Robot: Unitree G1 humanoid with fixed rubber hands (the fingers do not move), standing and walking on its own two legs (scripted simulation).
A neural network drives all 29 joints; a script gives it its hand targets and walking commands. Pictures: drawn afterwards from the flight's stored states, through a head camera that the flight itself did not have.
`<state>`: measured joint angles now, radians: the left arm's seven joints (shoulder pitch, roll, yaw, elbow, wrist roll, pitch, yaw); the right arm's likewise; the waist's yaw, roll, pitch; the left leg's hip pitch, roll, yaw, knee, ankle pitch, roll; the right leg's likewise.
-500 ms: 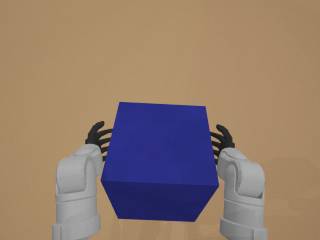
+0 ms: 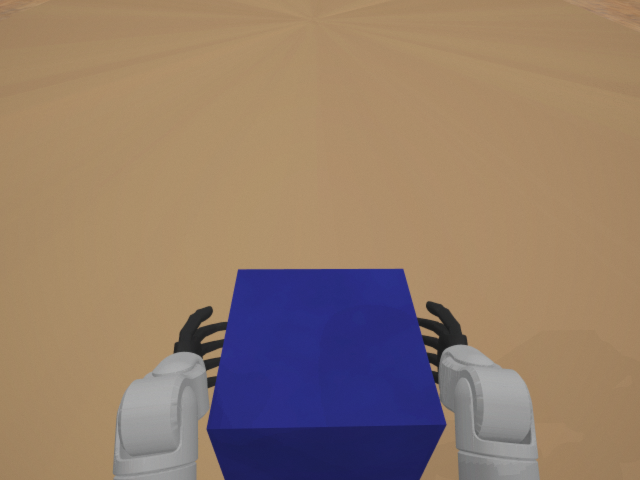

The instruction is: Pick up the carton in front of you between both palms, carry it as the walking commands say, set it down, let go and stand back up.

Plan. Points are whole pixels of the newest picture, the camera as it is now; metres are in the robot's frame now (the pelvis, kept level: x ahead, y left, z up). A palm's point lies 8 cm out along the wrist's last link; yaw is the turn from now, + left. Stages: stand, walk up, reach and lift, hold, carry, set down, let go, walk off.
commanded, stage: carry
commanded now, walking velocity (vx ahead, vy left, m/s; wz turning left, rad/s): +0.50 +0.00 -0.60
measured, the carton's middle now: (321, 394) +0.26 +0.01 +0.00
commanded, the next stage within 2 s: none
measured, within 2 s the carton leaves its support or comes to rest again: neither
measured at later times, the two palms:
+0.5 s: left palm (278, 197) +0.60 +0.10 +0.07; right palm (447, 232) +0.50 -0.18 +0.08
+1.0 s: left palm (304, 118) +0.86 +0.06 +0.10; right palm (438, 126) +0.85 -0.24 +0.09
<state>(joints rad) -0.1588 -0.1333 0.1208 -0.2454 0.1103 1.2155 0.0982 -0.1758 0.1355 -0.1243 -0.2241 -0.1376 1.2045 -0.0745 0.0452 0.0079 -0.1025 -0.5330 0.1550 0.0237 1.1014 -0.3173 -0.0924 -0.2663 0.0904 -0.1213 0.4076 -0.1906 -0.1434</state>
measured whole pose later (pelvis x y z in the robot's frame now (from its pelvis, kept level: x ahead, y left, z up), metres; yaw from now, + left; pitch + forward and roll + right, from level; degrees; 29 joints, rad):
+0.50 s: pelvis +0.31 +0.04 +0.01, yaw -20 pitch +4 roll -1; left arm -0.12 -0.13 0.10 -0.26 0.12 1.20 0.09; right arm -0.12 0.13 -0.10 -0.24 -0.11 1.17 -0.09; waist -0.01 -0.04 -0.12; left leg -0.28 0.09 0.24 0.37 -0.15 0.02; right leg -0.46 -0.03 -0.06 1.02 -0.31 -0.04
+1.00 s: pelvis +0.59 -0.07 +0.01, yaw -5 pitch +4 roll +2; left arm -0.14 -0.13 0.10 -0.35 0.09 1.21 0.09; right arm -0.16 0.13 -0.10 -0.35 -0.12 1.22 -0.09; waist 0.04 0.02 -0.09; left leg -0.58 0.09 0.11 0.98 -0.23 0.02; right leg -0.13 -0.12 -0.33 0.31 -0.23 0.01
